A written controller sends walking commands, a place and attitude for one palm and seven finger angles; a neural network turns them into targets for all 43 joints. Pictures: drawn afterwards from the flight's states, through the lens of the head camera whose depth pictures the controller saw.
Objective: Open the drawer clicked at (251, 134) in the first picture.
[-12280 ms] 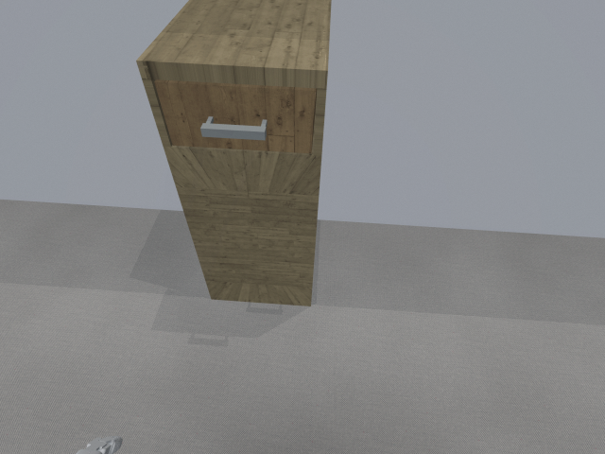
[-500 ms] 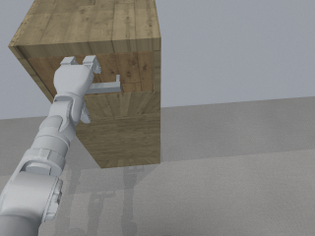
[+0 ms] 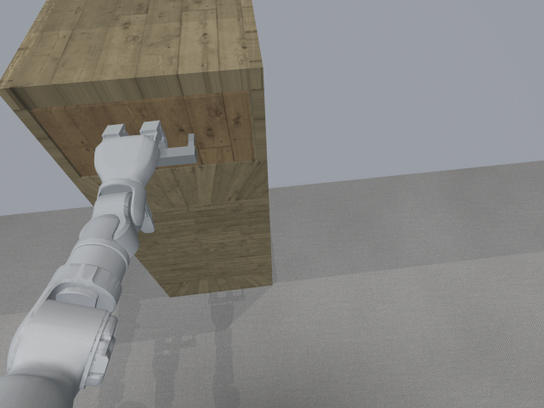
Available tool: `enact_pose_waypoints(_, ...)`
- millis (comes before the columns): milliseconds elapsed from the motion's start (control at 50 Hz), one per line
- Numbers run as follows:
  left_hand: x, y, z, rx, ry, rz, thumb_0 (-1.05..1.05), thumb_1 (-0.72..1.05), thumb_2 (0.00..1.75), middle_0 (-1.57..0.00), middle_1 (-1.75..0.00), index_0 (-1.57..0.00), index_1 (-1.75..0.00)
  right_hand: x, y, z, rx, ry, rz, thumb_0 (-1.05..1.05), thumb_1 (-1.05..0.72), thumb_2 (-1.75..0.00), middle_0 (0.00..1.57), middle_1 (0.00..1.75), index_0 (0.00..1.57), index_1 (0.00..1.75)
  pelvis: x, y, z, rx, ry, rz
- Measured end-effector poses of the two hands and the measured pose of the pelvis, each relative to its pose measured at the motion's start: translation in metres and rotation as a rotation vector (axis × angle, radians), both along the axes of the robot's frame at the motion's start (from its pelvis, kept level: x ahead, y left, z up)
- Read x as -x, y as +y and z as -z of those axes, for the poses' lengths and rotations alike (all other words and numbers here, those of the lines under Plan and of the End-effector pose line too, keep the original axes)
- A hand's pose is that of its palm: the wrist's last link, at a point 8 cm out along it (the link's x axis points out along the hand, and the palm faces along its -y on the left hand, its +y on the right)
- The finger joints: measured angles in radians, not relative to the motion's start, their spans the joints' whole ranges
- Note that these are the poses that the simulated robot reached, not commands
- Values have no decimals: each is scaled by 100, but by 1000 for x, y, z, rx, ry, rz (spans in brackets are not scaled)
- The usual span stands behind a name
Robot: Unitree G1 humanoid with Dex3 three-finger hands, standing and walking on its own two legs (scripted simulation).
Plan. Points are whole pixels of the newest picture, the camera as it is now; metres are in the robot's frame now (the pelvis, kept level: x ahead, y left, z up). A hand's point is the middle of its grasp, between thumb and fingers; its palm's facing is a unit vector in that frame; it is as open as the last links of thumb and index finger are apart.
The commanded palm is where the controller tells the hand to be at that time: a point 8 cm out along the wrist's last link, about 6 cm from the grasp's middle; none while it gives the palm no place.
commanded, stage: lower the fingers behind the handle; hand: left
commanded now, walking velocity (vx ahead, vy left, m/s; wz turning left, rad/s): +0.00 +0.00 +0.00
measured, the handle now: (156, 150) +0.53 +0.20 +0.05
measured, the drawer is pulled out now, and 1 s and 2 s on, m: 0.00 0.00 0.02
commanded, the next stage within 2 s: close the thumb around the handle in 0.78 s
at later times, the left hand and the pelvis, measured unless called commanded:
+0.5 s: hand (148, 186) +0.46 +0.20 +0.03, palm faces -0.01 -0.04 -1.00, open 14.0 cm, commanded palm +0.44 +0.21 +0.08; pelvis +0.00 -0.01 +0.00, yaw +0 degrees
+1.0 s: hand (147, 185) +0.46 +0.21 +0.03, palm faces -0.02 -0.04 -1.00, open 13.6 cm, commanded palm +0.44 +0.20 +0.08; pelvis +0.00 +0.00 +0.00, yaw +0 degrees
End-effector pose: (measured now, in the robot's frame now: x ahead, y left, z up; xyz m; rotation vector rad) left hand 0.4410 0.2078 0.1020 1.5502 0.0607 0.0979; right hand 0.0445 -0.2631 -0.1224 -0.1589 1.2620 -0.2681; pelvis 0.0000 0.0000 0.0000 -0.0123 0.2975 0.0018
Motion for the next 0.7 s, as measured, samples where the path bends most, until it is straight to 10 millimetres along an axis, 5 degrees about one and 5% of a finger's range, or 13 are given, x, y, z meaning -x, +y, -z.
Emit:
enact_pose_waypoints(400,-2,-4,15,26,69,9,0,-49,30,-28,-120,-31,-119,12,-18,-3,44,26,29,1,-91,-90,20,30,21,30,-1,-9,2,0,9,-6)
enact_pose_waypoints(700,-5,-4,19,20,45,-28,0,-49,30,-30,-120,-31,-120,15,-6,1,18,31,36,1,-91,-90,20,30,21,30,0,-4,4,7,19,-9)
